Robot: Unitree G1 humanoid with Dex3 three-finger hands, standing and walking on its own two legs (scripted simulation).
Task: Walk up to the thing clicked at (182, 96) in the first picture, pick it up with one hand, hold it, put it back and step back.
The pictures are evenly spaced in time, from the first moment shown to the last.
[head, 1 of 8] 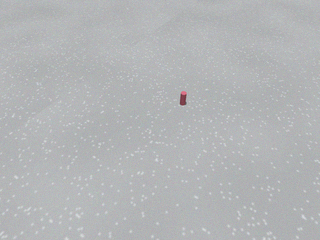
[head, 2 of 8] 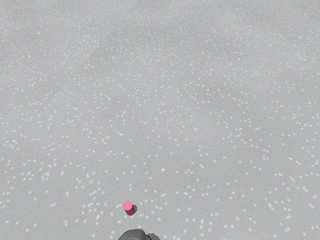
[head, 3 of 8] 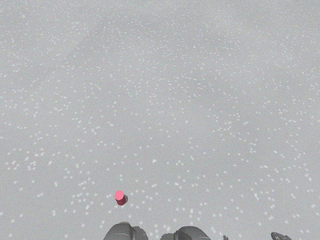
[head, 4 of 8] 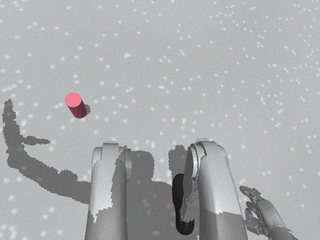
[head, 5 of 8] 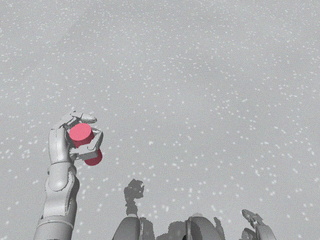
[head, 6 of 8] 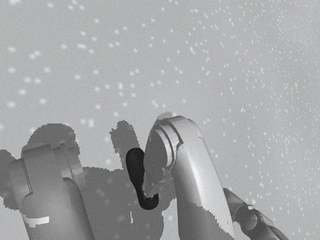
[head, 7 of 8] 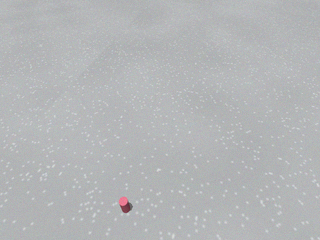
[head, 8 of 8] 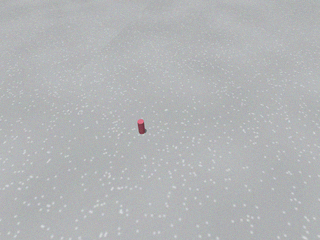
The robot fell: no
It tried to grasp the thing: yes
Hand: left
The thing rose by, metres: 0.70
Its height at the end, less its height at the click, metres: +0.00
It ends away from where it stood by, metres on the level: 0.00
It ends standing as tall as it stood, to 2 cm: yes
